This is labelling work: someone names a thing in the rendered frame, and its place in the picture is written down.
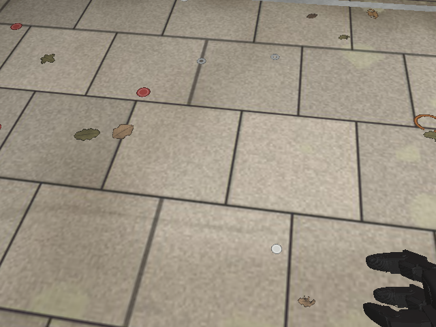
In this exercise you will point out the right robot hand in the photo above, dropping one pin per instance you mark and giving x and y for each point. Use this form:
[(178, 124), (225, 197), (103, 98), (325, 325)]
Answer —
[(421, 303)]

